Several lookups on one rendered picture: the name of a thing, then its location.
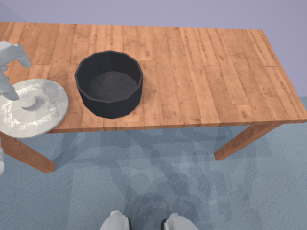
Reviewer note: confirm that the left robot hand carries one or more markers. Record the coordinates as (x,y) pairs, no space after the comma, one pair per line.
(8,53)

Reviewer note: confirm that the knob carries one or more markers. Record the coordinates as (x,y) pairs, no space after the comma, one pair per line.
(28,101)

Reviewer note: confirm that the table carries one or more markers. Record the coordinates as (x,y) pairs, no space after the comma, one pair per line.
(192,77)

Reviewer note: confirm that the robot shin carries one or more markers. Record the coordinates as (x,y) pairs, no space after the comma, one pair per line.
(173,215)
(115,213)

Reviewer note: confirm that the pot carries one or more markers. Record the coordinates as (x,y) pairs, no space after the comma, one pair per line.
(110,83)

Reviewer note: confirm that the right robot shin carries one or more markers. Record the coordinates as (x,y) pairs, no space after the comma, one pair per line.
(173,215)

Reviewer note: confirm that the left robot shin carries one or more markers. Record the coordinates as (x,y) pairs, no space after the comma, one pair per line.
(115,213)

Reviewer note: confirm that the lid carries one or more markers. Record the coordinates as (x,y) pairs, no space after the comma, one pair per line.
(53,104)

